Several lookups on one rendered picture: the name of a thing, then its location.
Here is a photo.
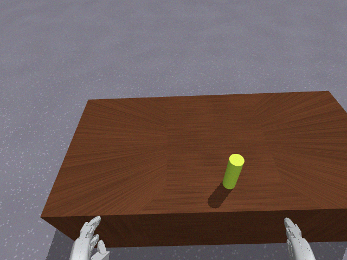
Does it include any left robot hand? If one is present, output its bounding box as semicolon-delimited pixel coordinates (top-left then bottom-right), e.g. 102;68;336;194
69;216;110;260

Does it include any can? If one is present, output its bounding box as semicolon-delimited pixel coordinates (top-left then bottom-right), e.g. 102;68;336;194
223;154;245;189

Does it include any right robot hand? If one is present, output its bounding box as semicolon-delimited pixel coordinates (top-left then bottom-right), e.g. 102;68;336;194
284;217;316;260

